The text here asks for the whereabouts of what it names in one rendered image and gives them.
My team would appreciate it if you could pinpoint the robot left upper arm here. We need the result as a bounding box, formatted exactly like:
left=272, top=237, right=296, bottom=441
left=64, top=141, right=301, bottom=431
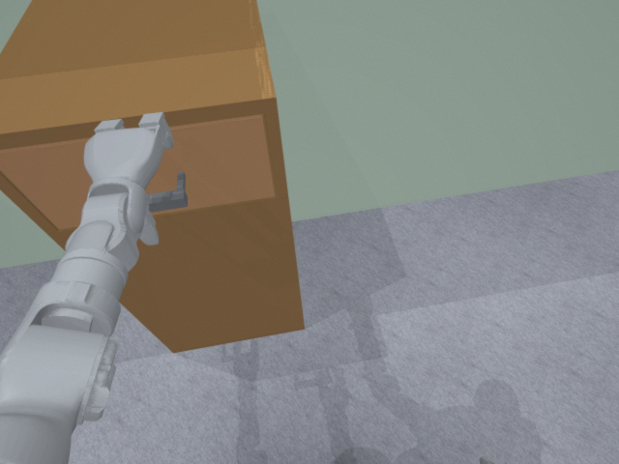
left=0, top=324, right=118, bottom=464

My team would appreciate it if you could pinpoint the handle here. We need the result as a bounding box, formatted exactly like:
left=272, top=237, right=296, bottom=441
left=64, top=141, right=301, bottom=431
left=147, top=172, right=188, bottom=213

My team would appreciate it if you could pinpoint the left robot forearm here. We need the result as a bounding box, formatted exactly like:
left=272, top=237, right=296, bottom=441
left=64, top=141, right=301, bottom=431
left=0, top=177, right=147, bottom=382

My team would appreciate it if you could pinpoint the drawer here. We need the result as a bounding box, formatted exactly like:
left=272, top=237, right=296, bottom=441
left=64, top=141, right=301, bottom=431
left=0, top=114, right=275, bottom=230

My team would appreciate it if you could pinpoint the robot left hand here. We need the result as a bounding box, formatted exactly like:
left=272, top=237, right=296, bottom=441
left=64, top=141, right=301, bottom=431
left=84, top=112, right=174, bottom=246

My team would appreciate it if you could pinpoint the cabinet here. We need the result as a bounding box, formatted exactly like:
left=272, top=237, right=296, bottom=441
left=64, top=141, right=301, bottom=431
left=0, top=0, right=305, bottom=353

